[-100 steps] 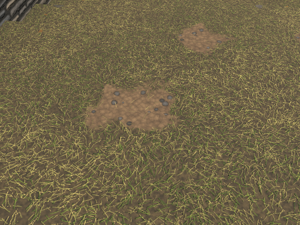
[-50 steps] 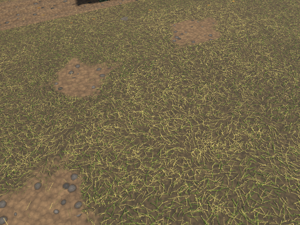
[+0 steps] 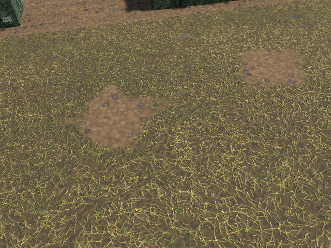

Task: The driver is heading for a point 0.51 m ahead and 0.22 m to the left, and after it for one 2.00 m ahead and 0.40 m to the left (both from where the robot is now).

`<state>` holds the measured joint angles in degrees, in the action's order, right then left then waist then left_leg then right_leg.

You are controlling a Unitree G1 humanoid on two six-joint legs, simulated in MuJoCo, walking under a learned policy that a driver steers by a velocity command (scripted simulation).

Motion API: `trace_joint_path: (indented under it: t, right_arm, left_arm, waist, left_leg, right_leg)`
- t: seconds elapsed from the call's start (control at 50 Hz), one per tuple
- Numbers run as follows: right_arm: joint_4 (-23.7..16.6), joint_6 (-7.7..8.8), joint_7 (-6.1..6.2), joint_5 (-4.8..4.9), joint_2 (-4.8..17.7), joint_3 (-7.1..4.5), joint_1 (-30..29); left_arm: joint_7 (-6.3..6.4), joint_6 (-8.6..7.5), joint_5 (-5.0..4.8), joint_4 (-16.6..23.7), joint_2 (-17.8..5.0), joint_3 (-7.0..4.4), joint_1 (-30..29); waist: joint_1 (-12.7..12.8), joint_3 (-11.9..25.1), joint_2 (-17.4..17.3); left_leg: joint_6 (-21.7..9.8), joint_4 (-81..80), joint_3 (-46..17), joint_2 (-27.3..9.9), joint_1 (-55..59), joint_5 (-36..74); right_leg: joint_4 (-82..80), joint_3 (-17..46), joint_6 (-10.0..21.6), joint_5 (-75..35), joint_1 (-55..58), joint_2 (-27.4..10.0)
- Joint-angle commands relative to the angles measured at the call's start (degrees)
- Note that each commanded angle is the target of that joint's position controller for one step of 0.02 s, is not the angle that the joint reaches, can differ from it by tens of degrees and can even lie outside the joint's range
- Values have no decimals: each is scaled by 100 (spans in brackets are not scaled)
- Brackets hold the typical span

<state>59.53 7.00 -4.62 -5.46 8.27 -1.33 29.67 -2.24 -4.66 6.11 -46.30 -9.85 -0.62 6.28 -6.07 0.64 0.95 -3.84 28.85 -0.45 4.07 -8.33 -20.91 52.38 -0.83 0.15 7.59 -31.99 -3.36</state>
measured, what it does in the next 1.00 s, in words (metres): goes down, turning left: right foot, then left foot 0.19 m lower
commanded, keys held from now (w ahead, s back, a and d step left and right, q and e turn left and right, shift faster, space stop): w+q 0.54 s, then q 0.42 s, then e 0.04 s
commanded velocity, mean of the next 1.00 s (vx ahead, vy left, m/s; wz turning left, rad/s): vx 0.37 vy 0.00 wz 0.53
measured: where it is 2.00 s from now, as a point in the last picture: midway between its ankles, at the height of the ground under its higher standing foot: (123, 247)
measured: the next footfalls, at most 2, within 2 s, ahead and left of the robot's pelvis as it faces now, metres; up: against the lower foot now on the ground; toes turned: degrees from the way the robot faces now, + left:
right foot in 0.04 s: +0.07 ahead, -0.12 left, +0.00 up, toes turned -1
left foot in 0.52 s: +0.40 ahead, +0.18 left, -0.19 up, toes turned +23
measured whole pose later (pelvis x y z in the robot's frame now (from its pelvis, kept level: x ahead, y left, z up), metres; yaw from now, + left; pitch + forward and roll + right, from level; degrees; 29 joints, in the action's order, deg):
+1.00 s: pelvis +0.51 +0.11 -0.18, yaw +34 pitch +2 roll +1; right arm 45.3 3.9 -2.6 -4.5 15.4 -4.3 12.0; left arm 2.4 -6.8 0.4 -44.9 -15.8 -2.5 5.0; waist -0.3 -1.7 0.2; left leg 1.6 61.5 -0.8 1.7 -26.3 -32.4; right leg 21.0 -4.1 1.9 2.0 -20.7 -3.1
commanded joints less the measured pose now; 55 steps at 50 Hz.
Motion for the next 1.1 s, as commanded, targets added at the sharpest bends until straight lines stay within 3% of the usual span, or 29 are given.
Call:
trace_joint_path:
  t: [0.02,0.04,0.06,0.08,0.1,0.12,0.16,0.2,0.24,0.28,0.36,0.44,0.48,0.52,0.54,0.56,0.58,0.62,0.68,0.78,0.84,0.86,0.88,0.9,0.92,0.96,0.98,1.04,1.1]
  right_arm:
    - [-785,169,12,40,1261,-311,-1373]
    - [-884,261,-106,257,1412,-413,-1454]
    - [-744,241,-157,148,350,-182,-416]
    - [-732,307,-114,289,25,-126,63]
    - [-983,202,-11,437,449,-255,-499]
    - [-1174,44,132,346,698,-304,-1041]
    - [-1030,-181,202,35,194,-100,-1150]
    - [-875,-201,-11,-138,-47,33,-869]
    - [-992,-74,-216,-99,265,-5,-1435]
    - [-1051,-43,-197,71,435,-13,-2059]
    - [-1355,-289,-102,37,787,-26,-2707]
    - [-1524,-420,-38,-17,746,42,-3460]
    - [-1031,-376,44,-43,818,3,-2382]
    - [-326,-176,184,4,1640,-402,-211]
    - [-101,-286,145,-10,2085,-514,878]
    - [141,-411,148,12,1972,-526,1503]
    - [-98,-381,271,51,1782,-474,1104]
    - [-747,-221,303,447,1310,-278,-762]
    - [-1072,-60,46,235,1478,-264,-1417]
    - [-1376,-28,-211,260,1655,-482,-1613]
    - [-1544,-52,-238,251,1412,-475,-1799]
    - [-1747,-9,-247,302,1260,-444,-1910]
    - [-1828,22,-176,375,600,-266,-1088]
    - [-1684,-68,-48,323,612,-275,-810]
    - [-1621,-201,71,236,990,-355,-1014]
    - [-1380,-353,337,32,1108,-401,-639]
    - [-1415,-365,335,-9,918,-342,-717]
    - [-1419,-464,47,263,623,-189,-884]
    - [-1174,-402,-357,590,750,-187,-564]
  left_arm:
    - [260,-67,-92,-278,-844,-389,2497]
    - [389,-119,-342,-130,-1050,-450,2460]
    - [410,-196,-295,-156,-1238,-317,2515]
    - [206,-281,-131,-233,-1132,-278,2745]
    - [21,-295,-54,-348,-1106,-379,2356]
    - [-50,-276,-264,-351,-607,-243,1906]
    - [88,-163,-188,-108,191,10,1158]
    - [333,-96,-167,-253,85,7,1349]
    - [473,-196,-51,-409,275,160,1771]
    - [531,-283,-149,-765,22,186,2743]
    - [146,-216,-115,-1051,-184,306,2663]
    - [307,-183,-278,-1499,-606,186,3153]
    - [241,-5,-83,-1737,-746,121,3212]
    - [-40,65,156,-1695,-831,120,3078]
    - [-258,60,123,-1602,-171,236,3541]
    - [-420,34,-148,-1052,-447,200,2492]
    - [-372,-123,-368,-359,-797,80,1071]
    - [47,-412,-347,405,-746,58,306]
    - [308,-299,-379,-147,-640,-64,1346]
    - [200,-144,-508,-133,-690,-15,773]
    - [300,-304,-446,-80,-1415,-279,657]
    - [378,-375,-472,-92,-1894,-426,1121]
    - [439,-403,-543,-6,-2373,-506,1588]
    - [440,-330,-393,-5,-1952,-439,1504]
    - [498,-333,-403,115,-1740,-457,1005]
    - [495,-257,-683,486,-1126,-329,-102]
    - [516,-257,-661,561,-1051,-316,-248]
    - [457,-311,-585,645,-1225,-426,-684]
    - [-53,-165,-585,476,-1100,-331,-1117]
  waist:
    - [1686,29,63]
    - [1752,158,193]
    - [989,1135,1221]
    - [835,803,590]
    - [891,-267,547]
    - [796,-365,-81]
    - [569,-277,-117]
    - [602,-313,188]
    - [880,-339,-219]
    - [1231,-162,-135]
    - [907,-880,61]
    - [1253,-1355,-152]
    - [991,-1094,-339]
    - [121,-237,-943]
    - [125,1508,-1783]
    - [-515,2099,-1152]
    - [-763,1362,-716]
    - [105,662,157]
    - [1114,-259,-547]
    - [1084,-80,-262]
    - [1234,192,-3]
    - [1413,594,399]
    - [1184,1992,1397]
    - [1065,2103,1386]
    - [964,1071,681]
    - [489,773,658]
    - [416,552,665]
    - [233,422,251]
    - [-16,305,190]
  left_leg:
    - [-1025,1690,-772,-883,-2781,3473]
    - [-967,2911,-792,-575,-2969,2884]
    - [-376,5263,-377,187,-3532,-1275]
    - [-203,6063,-1033,219,-4348,-1489]
    - [-48,6568,-1207,-48,-5216,-1109]
    - [84,6342,-1039,-467,-5450,-683]
    - [185,4642,-876,-952,-4561,686]
    - [117,3999,-358,-976,-3588,1823]
    - [69,2540,-661,-1264,-4064,3934]
    - [143,1036,-333,-1178,-3799,5460]
    - [-49,1072,93,-1055,-2218,4658]
    - [-64,-421,244,-1125,-2767,3651]
    - [-58,-1097,202,-1197,-1553,4039]
    - [-430,-862,838,-724,2285,5103]
    - [-1652,1095,-469,-1599,5236,7620]
    - [-1985,1052,-1371,-2120,5931,7975]
    - [-1911,655,-1459,-2246,4950,7548]
    - [-1898,-102,-1931,-2530,2566,5622]
    - [-2046,-1255,-1361,-2015,-1402,6187]
    - [-1223,-996,-1478,-1375,-1675,4529]
    - [-644,24,-1401,-712,-1632,4098]
    - [-218,750,-1099,-165,-2042,3788]
    - [313,2169,-641,404,-2257,1028]
    - [479,3317,-389,341,-2756,-2071]
    - [488,3849,-406,-134,-2845,-1969]
    - [606,3703,-248,-623,-2251,-1435]
    - [629,3777,-115,-640,-1769,-1116]
    - [836,2296,361,-623,-652,-604]
    - [1038,-96,522,-465,562,1199]
  right_leg:
    - [-192,-571,27,667,3717,540]
    - [-1851,-27,319,1082,4069,255]
    - [-1794,2072,2024,-2972,5039,-1363]
    - [-2071,3072,2801,-4943,4536,-2130]
    - [-2486,3540,2867,-3273,3381,-2501]
    - [-2456,3000,2569,-2079,2839,-2388]
    - [-2553,1458,1700,-1207,1873,-1446]
    - [-2535,614,1394,-245,1063,-902]
    - [-2158,280,1157,263,1524,-782]
    - [-1563,-175,977,503,1829,-540]
    - [-1770,40,1082,1026,737,-1100]
    - [-1304,65,803,181,2659,-1204]
    - [-10,-26,697,-366,2929,-1091]
    - [2278,-884,142,-275,948,-359]
    - [4688,-785,-392,3155,-750,238]
    - [5791,-261,-450,3797,-1620,417]
    - [5532,-4,-484,3815,-2371,271]
    - [2958,741,-300,2632,-2560,-304]
    - [438,172,-277,1334,453,-323]
    - [-1831,134,-248,-1035,1747,176]
    - [-2130,208,355,-2252,2516,112]
    - [-2288,423,894,-3941,3518,-289]
    - [-2939,2104,2540,-5618,4931,-2015]
    - [-3294,2979,2963,-4643,4934,-2741]
    - [-3538,2368,2340,-3143,3826,-2331]
    - [-4062,1416,1688,-1046,2557,-1709]
    - [-4252,1030,1568,-1171,1877,-1450]
    - [-4182,-31,931,-1094,1132,-608]
    - [-3226,232,672,-421,524,-441]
